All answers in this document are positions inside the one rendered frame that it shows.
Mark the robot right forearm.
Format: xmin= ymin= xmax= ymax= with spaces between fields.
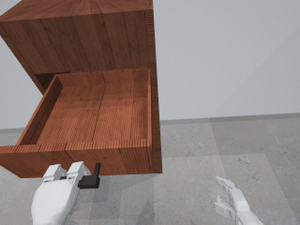
xmin=235 ymin=210 xmax=264 ymax=225

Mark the left robot hand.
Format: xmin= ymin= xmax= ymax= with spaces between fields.
xmin=31 ymin=161 xmax=92 ymax=225

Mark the drawer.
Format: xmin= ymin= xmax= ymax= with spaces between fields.
xmin=0 ymin=67 xmax=154 ymax=178

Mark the handle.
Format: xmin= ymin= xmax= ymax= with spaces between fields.
xmin=53 ymin=162 xmax=101 ymax=189

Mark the right robot hand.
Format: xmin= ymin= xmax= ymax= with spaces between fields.
xmin=215 ymin=176 xmax=251 ymax=222

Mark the cabinet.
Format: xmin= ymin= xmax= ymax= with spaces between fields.
xmin=0 ymin=0 xmax=163 ymax=176

